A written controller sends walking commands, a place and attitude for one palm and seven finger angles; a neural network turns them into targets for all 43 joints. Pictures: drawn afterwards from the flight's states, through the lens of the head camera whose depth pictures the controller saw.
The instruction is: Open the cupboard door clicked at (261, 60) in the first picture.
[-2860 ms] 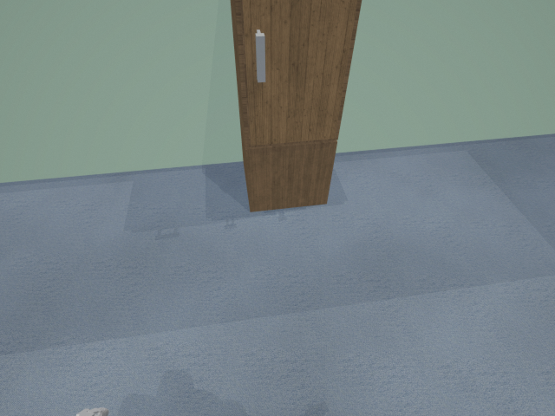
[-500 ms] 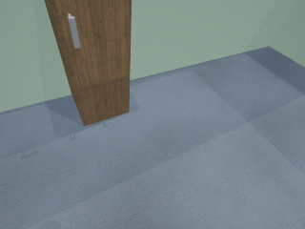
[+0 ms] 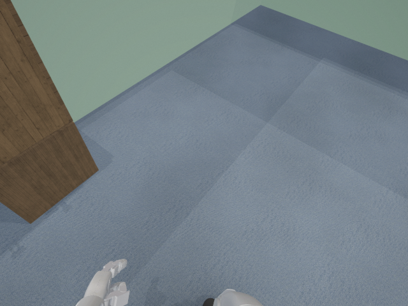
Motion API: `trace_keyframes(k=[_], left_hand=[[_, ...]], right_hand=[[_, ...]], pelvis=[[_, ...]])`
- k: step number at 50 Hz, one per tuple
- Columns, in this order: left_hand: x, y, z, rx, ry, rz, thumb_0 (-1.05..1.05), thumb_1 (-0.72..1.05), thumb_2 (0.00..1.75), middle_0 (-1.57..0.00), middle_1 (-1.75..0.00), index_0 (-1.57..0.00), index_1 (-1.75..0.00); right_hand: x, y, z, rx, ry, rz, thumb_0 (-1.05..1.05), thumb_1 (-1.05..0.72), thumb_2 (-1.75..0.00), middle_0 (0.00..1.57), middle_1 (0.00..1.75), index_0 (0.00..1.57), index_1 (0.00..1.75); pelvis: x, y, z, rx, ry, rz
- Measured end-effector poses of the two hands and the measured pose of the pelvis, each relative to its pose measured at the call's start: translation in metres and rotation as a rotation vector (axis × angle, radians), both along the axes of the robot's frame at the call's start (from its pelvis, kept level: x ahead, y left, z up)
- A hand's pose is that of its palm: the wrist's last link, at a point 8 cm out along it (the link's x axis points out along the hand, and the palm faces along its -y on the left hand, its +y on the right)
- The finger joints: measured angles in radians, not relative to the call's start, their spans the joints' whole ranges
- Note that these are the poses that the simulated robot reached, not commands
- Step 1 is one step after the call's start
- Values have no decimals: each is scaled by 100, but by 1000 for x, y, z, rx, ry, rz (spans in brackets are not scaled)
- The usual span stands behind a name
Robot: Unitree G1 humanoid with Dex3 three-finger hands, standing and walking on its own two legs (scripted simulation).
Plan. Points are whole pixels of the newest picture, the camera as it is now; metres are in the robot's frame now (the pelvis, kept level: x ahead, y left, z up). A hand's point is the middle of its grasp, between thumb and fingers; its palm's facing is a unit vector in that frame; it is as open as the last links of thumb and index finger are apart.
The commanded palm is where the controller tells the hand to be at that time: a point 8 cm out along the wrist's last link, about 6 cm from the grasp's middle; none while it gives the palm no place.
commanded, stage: walk to a spot facing it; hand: left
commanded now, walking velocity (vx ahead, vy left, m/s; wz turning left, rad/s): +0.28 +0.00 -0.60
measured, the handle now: out of the picture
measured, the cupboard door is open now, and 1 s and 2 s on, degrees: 0 0 0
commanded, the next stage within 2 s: none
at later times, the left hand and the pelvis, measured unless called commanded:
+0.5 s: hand (79, 269) +0.22 +0.28 -0.16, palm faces -0.17 -0.96 -0.22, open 7.4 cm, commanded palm none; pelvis +0.16 +0.07 +0.02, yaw -19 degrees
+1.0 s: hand (159, 185) +0.42 +0.11 -0.12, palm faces -0.58 -0.77 -0.28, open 7.4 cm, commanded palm none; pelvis +0.19 +0.03 +0.02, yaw -37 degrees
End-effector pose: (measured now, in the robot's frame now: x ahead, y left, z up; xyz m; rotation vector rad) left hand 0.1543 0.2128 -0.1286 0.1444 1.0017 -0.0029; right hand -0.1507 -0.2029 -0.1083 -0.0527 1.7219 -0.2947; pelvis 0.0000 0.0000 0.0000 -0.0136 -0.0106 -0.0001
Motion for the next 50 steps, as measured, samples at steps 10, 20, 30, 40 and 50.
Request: trace_keyframes(k=[10, 20, 30, 40, 50], left_hand=[[-3, 40, 16, 123, 191, 5, -1, 93, 90, -21, -30, -21, -30], [25, 102, 5, 138, 288, 49, 0, 91, 90, -20, -30, -20, -30], [123, 98, 13, 124, 291, -142, 1, 91, 90, -20, -30, -20, -30], [240, 13, 27, 159, 136, -400, 1, 91, 90, -20, -30, -20, -30], [285, -56, 37, 186, 22, -557, 0, 90, 90, -20, -30, -20, -30]], right_hand=[[239, -18, -1, -59, -520, 55, 1, -91, -90, 20, 30, 20, 30], [399, 3, 27, -142, -766, 159, 0, -91, -90, 19, 30, 20, 30], [358, 20, 33, -185, -646, -30, 0, -90, -90, 20, 30, 20, 30], [232, 22, -2, -168, -373, -343, 1, -90, -90, 20, 30, 20, 30], [191, 12, -15, -181, -306, -490, 1, -91, -90, 19, 30, 20, 30]], pelvis=[[63, 12, 21, -4, 9, -122], [133, 57, 13, -5, 12, -233], [171, 72, 29, -20, -3, -395], [186, 51, 23, 3, 9, -536], [190, 30, 18, 16, 3, -648]])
